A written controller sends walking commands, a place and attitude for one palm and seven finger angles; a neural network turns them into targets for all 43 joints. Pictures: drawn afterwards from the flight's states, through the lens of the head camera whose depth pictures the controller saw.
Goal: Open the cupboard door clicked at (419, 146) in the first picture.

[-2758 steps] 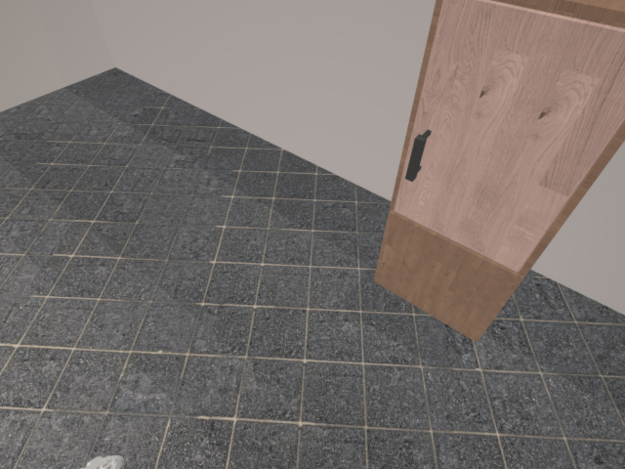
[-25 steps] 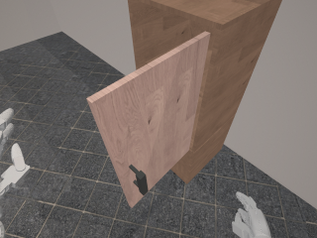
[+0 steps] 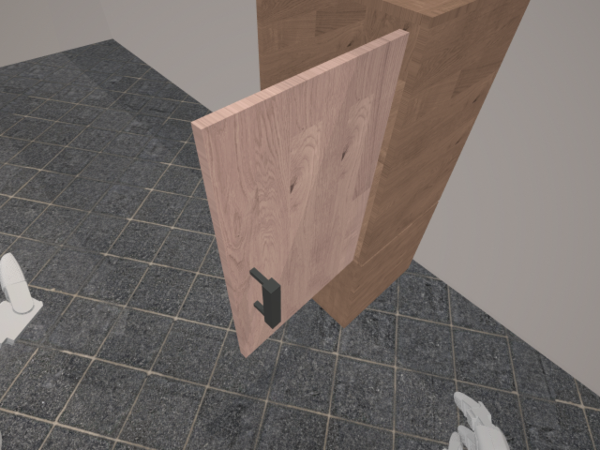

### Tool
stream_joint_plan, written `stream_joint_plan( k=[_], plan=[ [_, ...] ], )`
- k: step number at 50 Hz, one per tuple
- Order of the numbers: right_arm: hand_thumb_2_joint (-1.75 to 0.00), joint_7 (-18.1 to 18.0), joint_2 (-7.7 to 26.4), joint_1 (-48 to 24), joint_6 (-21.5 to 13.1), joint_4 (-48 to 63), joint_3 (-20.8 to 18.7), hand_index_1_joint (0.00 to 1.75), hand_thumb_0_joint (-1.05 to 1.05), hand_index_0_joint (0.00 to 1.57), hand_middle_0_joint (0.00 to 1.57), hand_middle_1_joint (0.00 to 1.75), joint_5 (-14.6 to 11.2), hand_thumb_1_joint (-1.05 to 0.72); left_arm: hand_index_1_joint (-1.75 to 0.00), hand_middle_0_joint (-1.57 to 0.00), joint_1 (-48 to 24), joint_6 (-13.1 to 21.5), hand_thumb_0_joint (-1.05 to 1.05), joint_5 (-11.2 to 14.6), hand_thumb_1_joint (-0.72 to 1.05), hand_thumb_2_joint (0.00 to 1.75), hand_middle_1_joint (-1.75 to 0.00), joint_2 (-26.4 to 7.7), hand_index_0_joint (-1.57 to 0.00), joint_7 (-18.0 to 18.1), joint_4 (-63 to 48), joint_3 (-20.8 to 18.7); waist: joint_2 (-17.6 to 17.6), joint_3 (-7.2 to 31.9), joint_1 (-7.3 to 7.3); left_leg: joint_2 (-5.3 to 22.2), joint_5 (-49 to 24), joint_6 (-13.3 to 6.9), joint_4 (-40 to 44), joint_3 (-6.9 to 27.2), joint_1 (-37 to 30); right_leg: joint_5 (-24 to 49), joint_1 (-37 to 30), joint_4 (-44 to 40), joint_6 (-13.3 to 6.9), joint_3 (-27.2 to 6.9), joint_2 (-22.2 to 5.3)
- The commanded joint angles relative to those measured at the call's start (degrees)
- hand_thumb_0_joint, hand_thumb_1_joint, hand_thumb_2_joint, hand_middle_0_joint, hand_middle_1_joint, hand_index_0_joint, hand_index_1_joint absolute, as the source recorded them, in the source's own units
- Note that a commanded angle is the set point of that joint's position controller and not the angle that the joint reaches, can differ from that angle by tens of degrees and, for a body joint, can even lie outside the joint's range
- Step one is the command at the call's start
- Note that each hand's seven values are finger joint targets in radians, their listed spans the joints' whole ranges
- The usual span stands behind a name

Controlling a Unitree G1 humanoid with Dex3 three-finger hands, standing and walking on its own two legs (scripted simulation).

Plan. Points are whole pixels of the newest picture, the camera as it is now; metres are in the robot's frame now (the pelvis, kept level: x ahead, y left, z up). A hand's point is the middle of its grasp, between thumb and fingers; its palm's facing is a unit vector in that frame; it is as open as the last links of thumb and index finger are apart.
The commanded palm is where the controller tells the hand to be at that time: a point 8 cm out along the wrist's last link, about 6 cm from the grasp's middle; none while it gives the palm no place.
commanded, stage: step back with the hand held close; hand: left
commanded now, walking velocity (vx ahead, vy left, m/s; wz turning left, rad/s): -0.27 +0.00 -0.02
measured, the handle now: (264, 297) +0.38 +0.08 -0.09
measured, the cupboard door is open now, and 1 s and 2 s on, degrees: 93 93 93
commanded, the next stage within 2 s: stop stepping back and stand still in 0.56 s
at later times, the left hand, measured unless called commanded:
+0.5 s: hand (45, 359) +0.16 +0.22 +0.18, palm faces +0.37 -0.81 -0.45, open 7.4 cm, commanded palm +0.10 +0.26 +0.19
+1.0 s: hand out of the picture +0.04 +0.21 +0.17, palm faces +0.36 -0.81 -0.46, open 7.4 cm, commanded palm +0.00 +0.24 +0.19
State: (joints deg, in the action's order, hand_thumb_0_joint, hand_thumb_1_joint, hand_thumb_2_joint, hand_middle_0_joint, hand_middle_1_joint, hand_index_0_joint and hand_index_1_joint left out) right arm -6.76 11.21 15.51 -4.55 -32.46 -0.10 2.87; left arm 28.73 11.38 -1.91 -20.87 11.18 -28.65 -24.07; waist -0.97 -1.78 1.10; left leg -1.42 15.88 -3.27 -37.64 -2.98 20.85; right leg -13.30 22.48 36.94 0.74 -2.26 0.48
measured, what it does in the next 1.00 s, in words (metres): walks backwards: right foot, then left foot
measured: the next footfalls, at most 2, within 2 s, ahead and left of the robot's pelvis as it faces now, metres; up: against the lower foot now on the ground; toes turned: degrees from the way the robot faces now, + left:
right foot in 0.46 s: -0.15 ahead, -0.14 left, +0.00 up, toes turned +1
left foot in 0.64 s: -0.03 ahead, +0.06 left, +0.00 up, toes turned -5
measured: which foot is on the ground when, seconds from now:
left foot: down 0.00-0.48, up 0.50-0.62, down 0.64-0.90, up 0.92-1.00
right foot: down 0.00-0.20, up 0.22-0.44, down 0.46-1.00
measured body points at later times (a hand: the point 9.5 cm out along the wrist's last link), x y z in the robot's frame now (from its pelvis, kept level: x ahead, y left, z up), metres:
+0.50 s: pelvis -0.07 -0.03 +0.01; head -0.03 -0.01 +0.46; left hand +0.13 +0.26 +0.20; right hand +0.12 -0.25 -0.07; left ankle +0.04 +0.09 -0.72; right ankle -0.14 -0.13 -0.72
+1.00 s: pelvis -0.17 -0.04 +0.02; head -0.17 -0.03 +0.47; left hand +0.02 +0.25 +0.20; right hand -0.06 -0.30 -0.07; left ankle -0.13 +0.07 -0.69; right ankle -0.18 -0.13 -0.72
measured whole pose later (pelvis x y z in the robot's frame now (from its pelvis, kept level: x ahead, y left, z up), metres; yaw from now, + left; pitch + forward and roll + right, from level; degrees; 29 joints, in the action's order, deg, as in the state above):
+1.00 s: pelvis -0.17 -0.04 +0.02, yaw -5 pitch +0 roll +0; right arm -4.3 11.8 14.8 -5.3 -38.6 0.2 0.3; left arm 33.2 9.6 1.9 -23.6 9.3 -28.6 -23.3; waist -2.3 0.5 -1.0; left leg -0.9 18.0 0.1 -42.3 -0.3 23.4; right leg -13.9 13.3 27.0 -2.7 1.4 1.5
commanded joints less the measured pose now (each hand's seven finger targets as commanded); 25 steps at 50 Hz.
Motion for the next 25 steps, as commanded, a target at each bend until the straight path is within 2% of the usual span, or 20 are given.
stream_joint_plan(
  k=[1,3,4,5,6,7,8,9,10,11,12,13,15,17,19,21,22,23,24,25],
  plan=[
    [-0.9,-0.24,7.93,-5.46,-4.0,7.53,-3.48,0.3,0.0,0.2,0.2,0.3,0.3,-0.9,-0.3,-0.2,-1.81,5.05,0.0,0.7,0.9,0.9,-0.3,-11.27,-0.2,1.43,-12.41,-8.14,0.59,3.43,0.45,7.2,15.72,-1.07,11.11,9.14,13.74,7.29,-11.31,-4.44,-3.39,-8.02,-2.64],
    [-0.9,0.47,7.89,-5.57,-3.35,6.91,-3.91,0.3,0.0,0.2,0.2,0.3,-0.47,-0.9,-0.3,-0.2,-2.6,5.02,0.0,1.49,0.9,0.9,-0.3,-11.34,-0.2,1.08,-13.35,-7.32,-6.48,5.62,0.72,1.2,14.25,2.17,-1.98,4.35,2.44,-3.97,0.72,-17.1,-7.12,-18.62,-10.56],
    [-0.9,1.05,7.31,-5.73,-3.19,6.03,-3.59,0.3,0.0,0.2,0.2,0.3,-1.08,-0.9,-0.3,-0.2,-2.5,5.17,0.0,1.82,0.9,0.9,-0.3,-12.15,-0.2,0.94,-13.05,-7.63,-7.34,6.61,0.51,0.39,9.9,2.7,-6.82,3.35,-1.93,-6.29,3.66,-20.28,-8.71,-20.1,-13.97],
    [-0.9,1.83,6.63,-6.21,-3.09,5.54,-3.05,0.3,0.0,0.2,0.2,0.3,-1.62,-0.9,-0.3,-0.2,-2.18,5.28,0.0,2.08,0.9,0.9,-0.3,-12.5,-0.2,0.76,-12.9,-7.6,-6.94,7.47,0.31,0.78,6.7,2.65,-6.12,3.02,-3.74,-2.1,2.93,-19.56,-9.0,-17.76,-14.72],
    [-0.9,2.21,6.44,-6.78,-3.0,5.53,-2.7,0.3,0.0,0.2,0.2,0.3,-2.18,-0.9,-0.3,-0.2,-1.34,5.32,0.0,2.46,0.9,0.9,-0.3,-13.4,-0.2,0.54,-12.51,-8.11,-6.99,7.69,0.19,1.13,4.77,2.48,-2.15,2.8,-4.59,1.19,2.04,-17.67,-7.91,-14.46,-13.43],
    [-0.9,2.12,6.89,-7.33,-2.83,5.44,-2.81,0.3,0.0,0.2,0.2,0.3,-2.44,-0.9,-0.3,-0.2,-0.46,5.07,0.0,2.71,0.9,0.9,-0.3,-13.06,-0.2,0.32,-11.73,-7.95,-3.39,6.36,0.23,1.56,3.85,2.2,2.57,3.72,-5.26,1.34,3.2,-15.71,-6.53,-11.78,-11.09],
    [-0.9,2.04,7.79,-8.25,-2.94,5.91,-2.82,0.3,0.0,0.2,0.2,0.3,-2.52,-0.9,-0.3,-0.2,0.16,5.41,0.0,2.94,0.9,0.9,-0.3,-13.92,-0.2,0.04,-13.13,-8.67,1.65,4.8,-0.32,4.42,5.26,0.94,9.71,7.71,-2.87,-0.97,2.71,-12.44,-4.21,-8.57,-7.01],
    [-0.9,1.79,8.22,-9.29,-3.17,6.47,-2.65,0.3,0.0,0.2,0.2,0.3,-2.5,-0.9,-0.3,-0.2,0.43,5.93,0.0,2.86,0.9,0.9,-0.3,-14.53,-0.2,-0.12,-14.11,-9.47,8.09,3.73,-0.66,8.89,10.3,-0.83,17.06,12.49,3.26,-4.66,-0.61,-6.84,-1.88,-5.48,-2.28],
    [-0.9,1.46,8.92,-9.5,-3.63,6.68,-2.84,0.3,0.0,0.2,0.2,0.3,-1.97,-0.9,-0.3,-0.2,1.12,6.4,0.0,2.4,0.9,0.9,-0.3,-13.94,-0.2,-0.08,-14.31,-10.58,14.01,4.65,-1.02,15.86,20.52,-3.63,26.21,20.02,14.37,-4.36,-11.57,4.33,-0.12,-0.82,2.86],
    [-0.9,0.87,8.6,-8.56,-4.21,6.27,-3.21,0.3,0.0,0.2,0.2,0.3,-0.44,-0.9,-0.3,-0.2,0.98,6.41,0.0,1.62,0.9,0.9,-0.3,-12.5,-0.2,0.41,-13.9,-10.4,15.03,5.67,-0.68,20.65,27.17,-6.53,32.3,25.15,22.32,-6.7,-18.93,16.19,0.3,0.74,6.46],
    [-0.9,0.54,7.62,-8.28,-4.65,6.0,-3.33,0.3,0.0,0.2,0.2,0.3,-0.08,-0.9,-0.3,-0.2,0.49,6.12,0.0,1.81,0.9,0.9,-0.3,-13.0,-0.2,0.61,-13.15,-10.23,11.35,4.76,-0.67,21.09,17.84,-7.72,29.92,25.22,19.29,-8.24,-14.85,19.81,-0.12,-1.02,5.6],
    [-0.9,0.82,7.51,-7.77,-5.27,5.03,-3.68,0.3,0.0,0.2,0.2,0.3,0.26,-0.9,-0.3,-0.2,-1.04,6.02,0.0,1.82,0.9,0.9,-0.3,-12.25,-0.2,0.66,-14.13,-9.17,10.65,5.38,-0.55,20.06,7.3,-7.58,25.4,20.9,11.61,-12.33,-9.01,19.19,-0.5,-1.55,4.98],
    [-0.9,1.84,7.57,-7.15,-6.68,3.54,-4.0,0.3,0.0,0.2,0.2,0.3,-0.88,-0.9,-0.3,-0.2,1.08,5.42,0.0,2.88,0.9,0.9,-0.3,-10.85,-0.2,0.33,-12.4,-7.42,12.91,7.98,-1.19,17.34,-5.14,-5.43,21.95,14.85,-2.9,-14.83,-2.57,12.74,-0.52,0.55,3.21],
    [-0.9,2.38,7.52,-7.56,-7.51,2.88,-3.46,0.3,0.0,0.2,0.2,0.3,-1.22,-0.9,-0.3,-0.2,0.37,5.03,0.0,3.51,0.9,0.9,-0.3,-10.06,-0.2,-0.13,-13.19,-5.18,14.45,8.86,-1.17,16.83,-15.31,-4.29,20.5,12.75,-10.12,-14.04,-2.28,3.28,-0.49,1.94,2.12],
    [-0.9,2.93,8.25,-8.3,-7.46,1.78,-3.13,0.3,0.0,0.2,0.2,0.3,-1.22,-0.9,-0.3,-0.2,-1.88,4.42,0.0,3.92,0.9,0.9,-0.3,-10.81,-0.2,-0.85,-13.53,-4.0,11.72,10.05,-1.47,16.34,-21.18,-2.96,20.04,12.27,-12.97,-8.64,-5.64,-6.42,-0.51,2.77,2.18],
    [-0.9,2.88,8.85,-10.09,-6.42,2.19,-3.14,0.3,0.0,0.2,0.2,0.3,-1.03,-0.9,-0.3,-0.2,-3.96,4.38,0.0,4.0,0.9,0.9,-0.3,-12.89,-0.2,-1.41,-13.73,-5.13,8.75,9.4,-1.89,14.75,-21.57,-0.99,16.43,9.33,-12.39,1.86,-8.27,-16.93,-0.92,1.47,0.49],
    [-0.9,2.81,8.32,-10.05,-5.45,2.43,-3.0,0.3,0.0,0.2,0.2,0.3,-0.98,-0.9,-0.3,-0.2,-3.52,4.38,0.0,3.54,0.9,0.9,-0.3,-14.37,-0.2,-1.54,-13.05,-6.12,4.77,9.64,-1.27,11.59,-19.78,0.9,12.7,5.9,-10.89,14.63,-9.01,-18.17,-1.98,-2.26,-2.73],
    [-0.9,2.7,7.71,-11.26,-4.99,3.42,-2.6,0.3,0.0,0.2,0.2,0.3,-1.35,-0.9,-0.3,-0.2,-4.82,4.44,0.0,4.09,0.9,0.9,-0.3,-15.48,-0.2,-1.67,-12.42,-6.82,-0.38,10.12,-1.02,7.64,-13.78,2.96,10.14,1.75,-10.74,21.89,-7.41,-17.56,-2.58,-4.78,-6.09],
    [-0.9,2.76,6.91,-10.75,-4.13,3.88,-2.57,0.3,0.0,0.2,0.2,0.3,-1.69,-0.9,-0.3,-0.2,-3.73,4.27,0.0,3.93,0.9,0.9,-0.3,-16.37,-0.2,-1.47,-10.7,-7.43,-3.6,11.16,-0.67,4.55,-9.75,3.67,5.8,-1.0,-11.68,28.25,-4.64,-19.7,-2.89,-9.15,-10.54],
    [-0.9,2.81,6.51,-10.76,-3.72,4.24,-2.95,0.3,0.0,0.2,0.2,0.3,-2.79,-0.9,-0.3,-0.2,-3.11,4.06,0.0,3.92,0.9,0.9,-0.3,-15.4,-0.2,-1.53,-11.13,-6.57,-8.0,12.69,-1.01,1.49,-3.39,3.68,-0.16,-2.02,-8.79,39.03,-7.46,-19.57,-1.71,-8.45,-12.08]
  ],
)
